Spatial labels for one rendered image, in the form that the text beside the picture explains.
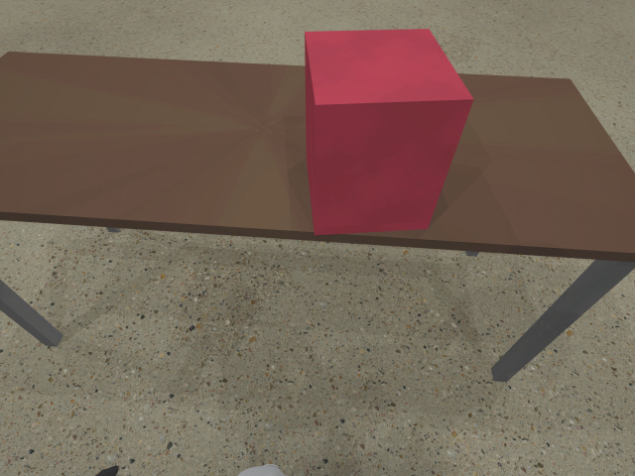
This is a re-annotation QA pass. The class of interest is table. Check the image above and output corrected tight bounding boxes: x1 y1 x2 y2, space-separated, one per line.
0 52 635 382

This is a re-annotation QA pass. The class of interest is carton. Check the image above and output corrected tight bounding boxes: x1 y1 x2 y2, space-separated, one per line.
305 29 473 235

